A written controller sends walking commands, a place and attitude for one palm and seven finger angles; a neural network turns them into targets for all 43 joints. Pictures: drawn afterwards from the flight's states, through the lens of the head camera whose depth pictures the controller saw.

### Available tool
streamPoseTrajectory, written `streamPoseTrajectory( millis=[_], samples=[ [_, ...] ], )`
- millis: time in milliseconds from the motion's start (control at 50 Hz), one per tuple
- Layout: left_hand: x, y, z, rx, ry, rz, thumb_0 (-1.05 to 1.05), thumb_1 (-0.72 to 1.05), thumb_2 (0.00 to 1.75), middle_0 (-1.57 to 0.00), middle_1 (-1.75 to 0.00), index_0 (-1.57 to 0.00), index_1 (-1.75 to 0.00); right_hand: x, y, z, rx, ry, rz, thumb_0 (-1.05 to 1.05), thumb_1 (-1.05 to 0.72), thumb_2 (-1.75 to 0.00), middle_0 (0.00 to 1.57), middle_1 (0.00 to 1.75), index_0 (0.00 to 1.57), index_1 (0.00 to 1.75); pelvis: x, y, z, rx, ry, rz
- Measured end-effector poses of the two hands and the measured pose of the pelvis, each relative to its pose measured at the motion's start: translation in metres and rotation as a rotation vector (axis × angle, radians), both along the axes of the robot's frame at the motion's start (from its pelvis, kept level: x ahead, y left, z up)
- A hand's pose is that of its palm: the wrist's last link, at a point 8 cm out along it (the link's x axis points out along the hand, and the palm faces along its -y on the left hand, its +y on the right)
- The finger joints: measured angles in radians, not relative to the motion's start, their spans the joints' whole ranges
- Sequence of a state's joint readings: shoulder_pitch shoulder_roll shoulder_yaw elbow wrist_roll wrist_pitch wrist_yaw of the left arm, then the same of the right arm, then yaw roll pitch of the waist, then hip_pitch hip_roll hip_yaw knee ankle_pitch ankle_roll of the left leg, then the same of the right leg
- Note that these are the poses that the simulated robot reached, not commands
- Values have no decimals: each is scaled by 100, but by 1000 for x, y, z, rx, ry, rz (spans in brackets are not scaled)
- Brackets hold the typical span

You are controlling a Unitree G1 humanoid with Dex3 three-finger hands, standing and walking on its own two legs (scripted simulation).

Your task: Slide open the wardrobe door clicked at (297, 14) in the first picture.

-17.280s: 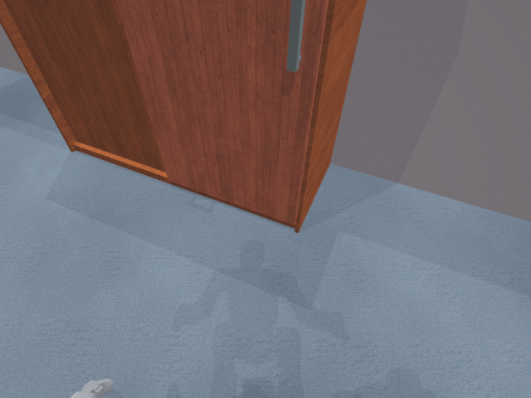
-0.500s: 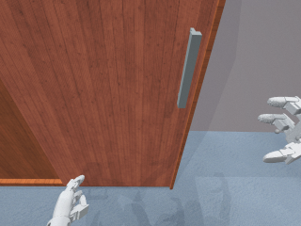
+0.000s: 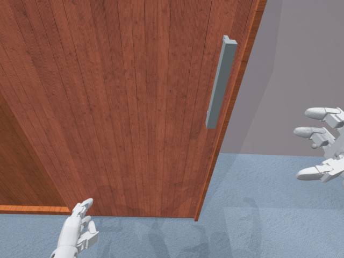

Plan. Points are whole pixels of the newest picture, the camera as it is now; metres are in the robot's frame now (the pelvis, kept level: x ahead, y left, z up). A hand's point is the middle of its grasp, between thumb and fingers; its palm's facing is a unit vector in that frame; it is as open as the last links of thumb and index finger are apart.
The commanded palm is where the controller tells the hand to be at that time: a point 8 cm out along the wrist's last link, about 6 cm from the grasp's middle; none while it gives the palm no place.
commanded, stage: move the hooked fingers beside the handle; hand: right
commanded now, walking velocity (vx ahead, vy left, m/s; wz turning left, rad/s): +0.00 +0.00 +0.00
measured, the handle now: (217, 85) +0.52 -0.12 +0.18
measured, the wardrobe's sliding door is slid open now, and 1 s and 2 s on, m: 0.00 0.00 0.00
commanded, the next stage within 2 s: none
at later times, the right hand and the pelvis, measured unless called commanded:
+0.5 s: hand (282, 126) +0.34 -0.23 +0.20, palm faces +0.07 +1.00 -0.03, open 13.9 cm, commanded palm +0.32 -0.27 +0.20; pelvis +0.00 -0.01 +0.01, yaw -1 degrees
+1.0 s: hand (258, 106) +0.41 -0.20 +0.20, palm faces +0.09 +1.00 -0.02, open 13.9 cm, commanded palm +0.39 -0.25 +0.20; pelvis +0.01 +0.01 +0.00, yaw +1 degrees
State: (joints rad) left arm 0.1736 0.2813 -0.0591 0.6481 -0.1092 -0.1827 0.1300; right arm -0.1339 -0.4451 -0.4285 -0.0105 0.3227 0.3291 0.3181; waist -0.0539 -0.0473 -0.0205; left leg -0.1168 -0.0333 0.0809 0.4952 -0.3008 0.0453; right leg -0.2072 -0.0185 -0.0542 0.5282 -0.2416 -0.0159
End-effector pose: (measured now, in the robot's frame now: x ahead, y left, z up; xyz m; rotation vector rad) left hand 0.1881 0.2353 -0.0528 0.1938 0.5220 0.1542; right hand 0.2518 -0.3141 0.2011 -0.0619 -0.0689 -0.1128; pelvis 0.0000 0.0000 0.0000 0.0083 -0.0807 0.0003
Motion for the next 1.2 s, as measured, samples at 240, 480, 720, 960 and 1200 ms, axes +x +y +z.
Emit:
streamPoseTrajectory(
  millis=[240, 480, 720, 960, 1200],
  samples=[
    [2, -32, -1, -22, 24, -39, 2, 90, 90, -20, -30, -20, -30, 27, 24, 1, 21, -1, 49, -1, 50, -30, 30, 120, 31, 120, -1, -12, 3, -1, 1, -10],
    [-13, -24, -9, -8, 100, -9, 2, 90, 90, -20, -30, -20, -30, 58, 34, -5, 37, 66, 36, -1, 50, -30, 30, 120, 30, 120, -2, -11, 5, -1, 8, -10],
    [-39, 8, -20, 9, 185, 75, 2, 90, 90, -20, -30, -20, -30, 98, 58, -4, 45, 100, 51, -1, 50, -30, 30, 120, 30, 120, 1, -2, 6, -5, 28, -1],
    [-63, 33, -32, 2, 263, 138, 2, 90, 90, -20, -30, -20, -30, 126, 67, -1, 51, 85, 28, -1, 49, -30, 30, 120, 30, 120, 8, 11, 5, -12, 55, 14],
    [-77, 47, -39, 19, 324, 164, 2, 90, 90, -20, -30, -20, -30, 152, 75, -6, 58, 101, 42, -1, 50, -30, 30, 120, 30, 120, 8, 15, 3, -10, 92, 6]
  ],
)
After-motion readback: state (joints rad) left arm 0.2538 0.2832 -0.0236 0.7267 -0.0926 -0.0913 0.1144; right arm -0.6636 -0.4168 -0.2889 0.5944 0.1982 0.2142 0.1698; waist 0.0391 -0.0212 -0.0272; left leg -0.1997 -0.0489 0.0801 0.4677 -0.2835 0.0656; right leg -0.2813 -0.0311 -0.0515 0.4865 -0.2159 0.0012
